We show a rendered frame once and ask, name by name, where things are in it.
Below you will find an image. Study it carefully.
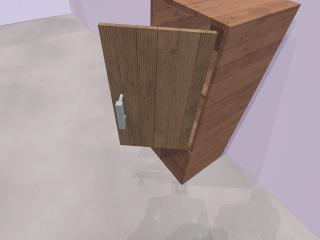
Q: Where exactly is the cupboard door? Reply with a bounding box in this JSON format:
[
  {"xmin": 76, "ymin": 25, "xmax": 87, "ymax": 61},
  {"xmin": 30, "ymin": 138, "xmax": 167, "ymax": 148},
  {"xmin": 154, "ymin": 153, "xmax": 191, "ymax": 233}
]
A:
[{"xmin": 98, "ymin": 22, "xmax": 218, "ymax": 150}]

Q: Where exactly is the handle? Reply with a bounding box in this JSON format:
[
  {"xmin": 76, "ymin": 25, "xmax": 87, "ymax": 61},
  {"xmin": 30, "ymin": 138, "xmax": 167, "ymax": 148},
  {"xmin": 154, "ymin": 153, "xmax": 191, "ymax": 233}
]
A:
[{"xmin": 115, "ymin": 94, "xmax": 126, "ymax": 130}]

